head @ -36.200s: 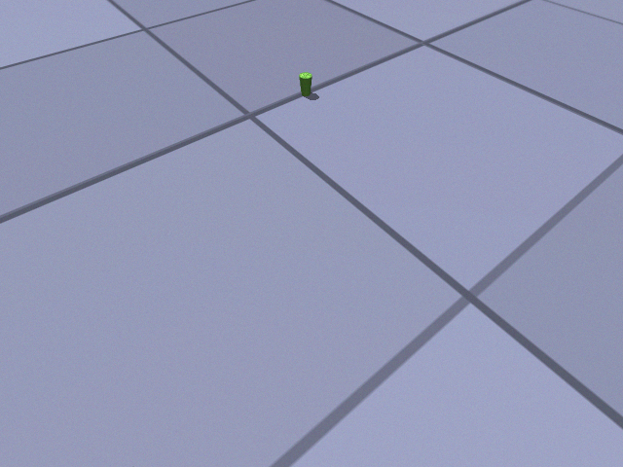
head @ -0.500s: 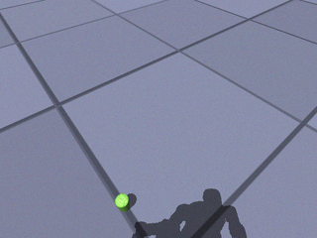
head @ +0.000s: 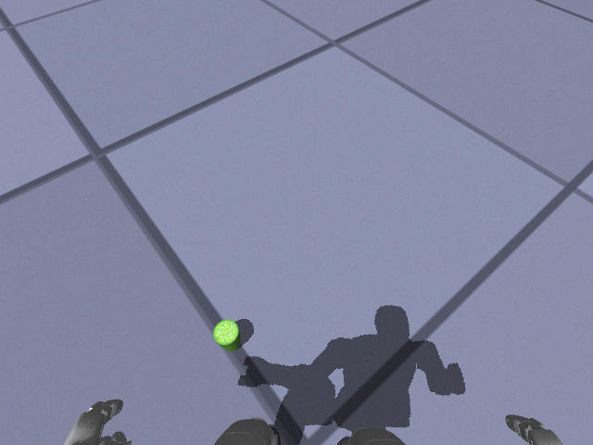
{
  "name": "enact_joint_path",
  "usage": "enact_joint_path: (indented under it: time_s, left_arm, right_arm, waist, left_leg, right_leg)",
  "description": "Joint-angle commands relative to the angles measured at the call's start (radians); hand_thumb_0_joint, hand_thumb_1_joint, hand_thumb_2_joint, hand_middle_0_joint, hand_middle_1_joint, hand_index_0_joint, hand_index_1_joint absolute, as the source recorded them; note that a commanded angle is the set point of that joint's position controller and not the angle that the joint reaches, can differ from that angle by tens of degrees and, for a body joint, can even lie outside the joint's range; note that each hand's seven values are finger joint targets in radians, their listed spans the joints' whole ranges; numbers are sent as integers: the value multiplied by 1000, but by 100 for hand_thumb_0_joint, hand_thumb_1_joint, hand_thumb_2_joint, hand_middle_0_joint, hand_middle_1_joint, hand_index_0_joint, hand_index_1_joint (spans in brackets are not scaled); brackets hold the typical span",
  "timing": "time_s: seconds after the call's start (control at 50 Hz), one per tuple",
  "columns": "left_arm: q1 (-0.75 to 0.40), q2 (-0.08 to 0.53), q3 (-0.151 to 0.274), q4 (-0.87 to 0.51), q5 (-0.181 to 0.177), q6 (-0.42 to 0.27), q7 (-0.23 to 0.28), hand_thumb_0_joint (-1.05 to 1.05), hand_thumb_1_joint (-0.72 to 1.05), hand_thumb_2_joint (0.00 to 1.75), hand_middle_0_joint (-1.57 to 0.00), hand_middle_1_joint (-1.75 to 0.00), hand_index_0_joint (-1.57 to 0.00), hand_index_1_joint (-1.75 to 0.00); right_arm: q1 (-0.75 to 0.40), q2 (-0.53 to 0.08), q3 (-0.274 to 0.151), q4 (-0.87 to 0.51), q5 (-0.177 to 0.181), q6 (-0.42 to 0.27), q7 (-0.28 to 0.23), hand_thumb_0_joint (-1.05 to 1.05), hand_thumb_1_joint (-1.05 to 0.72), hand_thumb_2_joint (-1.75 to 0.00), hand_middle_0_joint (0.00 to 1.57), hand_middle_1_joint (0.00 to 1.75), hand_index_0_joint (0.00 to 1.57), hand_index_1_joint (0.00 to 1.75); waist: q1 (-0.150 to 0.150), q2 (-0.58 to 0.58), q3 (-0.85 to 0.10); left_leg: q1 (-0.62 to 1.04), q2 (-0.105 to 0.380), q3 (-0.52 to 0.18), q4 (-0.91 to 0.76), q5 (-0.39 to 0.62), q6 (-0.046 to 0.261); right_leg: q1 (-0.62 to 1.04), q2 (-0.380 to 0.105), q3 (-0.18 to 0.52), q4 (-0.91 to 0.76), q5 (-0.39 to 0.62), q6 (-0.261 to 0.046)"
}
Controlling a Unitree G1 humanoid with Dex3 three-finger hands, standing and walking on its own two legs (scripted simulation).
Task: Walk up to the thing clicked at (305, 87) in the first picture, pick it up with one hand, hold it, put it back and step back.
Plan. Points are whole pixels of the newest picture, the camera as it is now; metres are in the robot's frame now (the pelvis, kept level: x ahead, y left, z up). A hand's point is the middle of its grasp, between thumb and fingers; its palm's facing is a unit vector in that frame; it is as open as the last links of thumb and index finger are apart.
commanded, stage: step back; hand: left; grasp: from above
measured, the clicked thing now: (229, 337) +0.44 +0.26 -0.70
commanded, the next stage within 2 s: none
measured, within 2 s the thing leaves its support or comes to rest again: neither
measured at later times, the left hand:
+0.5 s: hand out of the picture -0.01 +0.27 -0.15, palm faces +0.05 -0.91 -0.42, open 7.3 cm
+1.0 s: hand out of the picture -0.11 +0.28 -0.15, palm faces -0.06 -0.91 -0.42, open 7.3 cm
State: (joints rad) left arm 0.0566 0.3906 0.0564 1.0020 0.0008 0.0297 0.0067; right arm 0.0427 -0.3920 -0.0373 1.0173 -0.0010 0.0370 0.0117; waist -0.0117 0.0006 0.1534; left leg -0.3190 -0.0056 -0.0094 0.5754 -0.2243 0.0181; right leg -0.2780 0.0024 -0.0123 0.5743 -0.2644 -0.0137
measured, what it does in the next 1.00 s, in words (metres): walks backwards: left foot, then right foot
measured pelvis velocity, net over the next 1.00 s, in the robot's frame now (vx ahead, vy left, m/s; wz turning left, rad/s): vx -0.23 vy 0.01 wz -0.06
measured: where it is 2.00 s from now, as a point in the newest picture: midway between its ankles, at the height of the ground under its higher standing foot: outside the picture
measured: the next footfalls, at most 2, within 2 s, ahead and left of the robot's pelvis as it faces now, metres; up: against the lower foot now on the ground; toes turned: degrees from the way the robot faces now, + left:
left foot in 0.58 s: -0.10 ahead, +0.13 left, +0.00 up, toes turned +1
right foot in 0.98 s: -0.20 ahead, -0.11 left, +0.00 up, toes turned +0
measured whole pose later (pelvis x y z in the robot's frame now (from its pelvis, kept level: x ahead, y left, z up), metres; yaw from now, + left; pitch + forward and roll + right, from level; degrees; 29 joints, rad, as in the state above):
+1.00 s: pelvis -0.23 +0.01 -0.01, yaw -3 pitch -3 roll -1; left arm 0.16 0.39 0.08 0.86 0.02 0.03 0.01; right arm 0.06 -0.39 -0.04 0.83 -0.02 0.05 0.00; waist 0.00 0.04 0.20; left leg -0.41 0.06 0.05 0.72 -0.26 0.02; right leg -0.24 0.05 0.04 0.67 -0.38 -0.01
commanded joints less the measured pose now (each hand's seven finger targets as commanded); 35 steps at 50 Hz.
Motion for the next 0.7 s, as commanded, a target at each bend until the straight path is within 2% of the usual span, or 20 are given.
enact_joint_path:
  time_s: [0.0,0.12,0.16,0.18,0.2,0.22,0.24,0.26,0.3,0.4,0.44,0.48,0.52,0.54,0.56,0.58,0.6,0.64,0.66,0.68]
  left_arm:
    - [16,206,45,-98,12,-11,5,0,90,90,-20,-30,-20,-30]
    - [144,192,59,-88,19,-4,-2,0,90,90,-20,-30,-20,-30]
    - [219,190,67,-76,18,-8,0,0,90,90,-20,-30,-20,-30]
    - [223,210,74,-77,25,-15,2,0,90,90,-20,-30,-20,-30]
    - [194,286,90,-107,38,-26,2,0,90,90,-20,-30,-20,-30]
    - [96,342,99,-159,43,-33,5,0,90,90,-20,-30,-20,-30]
    - [34,361,103,-183,44,-37,14,0,90,90,-20,-30,-20,-30]
    - [-14,329,98,-194,42,-38,23,0,90,90,-20,-30,-20,-30]
    - [-58,258,83,-209,44,-38,27,0,90,90,-20,-30,-20,-30]
    - [119,228,85,-196,36,-32,36,0,90,90,-20,-30,-20,-30]
    - [144,249,90,-209,31,-27,39,0,90,90,-20,-30,-20,-30]
    - [127,249,86,-228,23,-18,36,0,90,90,-20,-30,-20,-30]
    - [49,262,81,-261,9,-7,29,0,90,90,-20,-30,-20,-30]
    - [69,223,64,-268,8,-2,25,0,90,90,-20,-30,-20,-30]
    - [89,166,53,-281,5,-1,26,0,90,90,-20,-30,-20,-30]
    - [-5,202,72,-284,10,-2,45,0,90,90,-20,-30,-20,-30]
    - [-17,214,75,-265,24,-1,51,0,90,90,-20,-30,-20,-30]
    - [68,186,71,-231,-1,-1,47,0,90,90,-20,-30,-20,-30]
    - [105,188,73,-223,-2,-2,43,0,90,90,-20,-30,-20,-30]
    - [126,188,75,-215,2,-6,39,0,90,90,-20,-30,-20,-30]
  right_arm:
    - [26,-234,-66,-86,0,-10,-9,0,-90,-90,20,30,20,30]
    - [-47,-296,-83,-172,-22,-15,-10,0,-90,-90,20,30,20,30]
    - [-100,-267,-74,-201,-18,-12,-15,0,-90,-90,20,30,20,30]
    - [-90,-234,-67,-201,-10,-5,-15,0,-90,-90,20,30,20,30]
    - [-74,-189,-56,-209,-4,2,-20,0,-90,-90,20,30,20,30]
    - [-2,-182,-56,-189,-14,9,-33,0,-90,-90,20,30,20,30]
    - [45,-210,-67,-173,-9,12,-34,0,-90,-90,20,30,20,30]
    - [85,-221,-74,-153,-1,12,-33,0,-90,-90,20,30,20,30]
    - [136,-231,-76,-127,8,2,-29,0,-90,-90,20,30,20,30]
    - [66,-202,-52,-165,-6,-11,-38,0,-90,-90,20,30,20,30]
    - [74,-190,-49,-176,-12,-12,-39,0,-90,-90,20,30,20,30]
    - [119,-186,-55,-160,-15,-13,-35,0,-90,-90,20,30,20,30]
    - [233,-176,-63,-121,-23,-17,-30,0,-90,-90,20,30,20,30]
    - [213,-206,-75,-126,-34,-19,-27,0,-90,-90,20,30,20,30]
    - [181,-297,-98,-152,-55,-18,-24,0,-90,-90,20,30,20,30]
    - [153,-382,-111,-170,-36,-14,-15,0,-90,-90,20,30,20,30]
    - [113,-344,-109,-176,-35,-17,-19,0,-90,-90,20,30,20,30]
    - [7,-244,-71,-198,-43,-20,-33,0,-90,-90,20,30,20,30]
    - [9,-234,-70,-205,-36,-22,-39,0,-90,-90,20,30,20,30]
    - [20,-228,-67,-204,-26,-24,-41,0,-90,-90,20,30,20,30]
  waist:
    - [-4,36,-214]
    - [41,189,-235]
    - [90,144,-248]
    - [95,14,-219]
    - [86,-189,-131]
    - [42,-185,-118]
    - [20,-167,-133]
    - [-8,-129,-123]
    - [-24,-115,-141]
    - [79,-134,-218]
    - [82,-182,-244]
    - [53,-205,-264]
    - [-27,-184,-284]
    - [-20,-76,-267]
    - [-18,171,-257]
    - [-70,280,-224]
    - [-56,212,-191]
    - [24,98,-155]
    - [36,122,-147]
    - [35,145,-159]
  left_leg:
    - [31,140,-198,-34,102,143]
    - [-169,317,-364,-148,84,257]
    - [-193,253,-270,-11,86,199]
    - [-219,125,-170,170,-7,122]
    - [-323,-77,-72,385,-237,23]
    - [-287,-106,-144,550,-382,0]
    - [-213,-104,-190,658,-384,3]
    - [-195,-93,-203,706,-313,-1]
    - [-176,-100,-160,695,-240,-17]
    - [-241,-72,-104,434,-328,-38]
    - [-212,-53,-77,329,-330,-35]
    - [-110,-40,-39,157,-291,-19]
    - [86,-33,26,-125,-41,4]
    - [180,31,-81,-155,50,24]
    - [267,261,-384,-198,195,106]
    - [118,384,-493,-226,341,246]
    - [65,394,-468,-230,354,276]
    - [128,248,-258,-142,462,183]
    - [153,232,-221,-121,472,171]
    - [199,253,-234,-102,511,200]
  right_leg:
    - [-15,-90,122,44,70,-107]
    - [59,33,37,382,-230,-54]
    - [94,1,70,265,-174,-72]
    - [72,-83,199,39,-130,-98]
    - [35,-265,507,-213,8,-153]
    - [-78,-380,618,-260,45,-250]
    - [-168,-411,638,-269,41,-302]
    - [-175,-369,558,-248,14,-285]
    - [-102,-261,366,-178,117,-215]
    - [240,-264,292,-56,459,-220]
    - [281,-284,296,-34,556,-227]
    - [245,-257,267,-17,555,-197]
    - [129,-227,203,48,467,-135]
    - [-10,-162,162,93,294,-75]
    - [-238,4,78,273,-54,-19]
    - [-232,101,123,453,-418,4]
    - [-215,96,195,606,-406,-2]
    - [-289,109,220,693,-291,-8]
    - [-302,102,207,693,-251,-8]
    - [-297,93,192,695,-254,2]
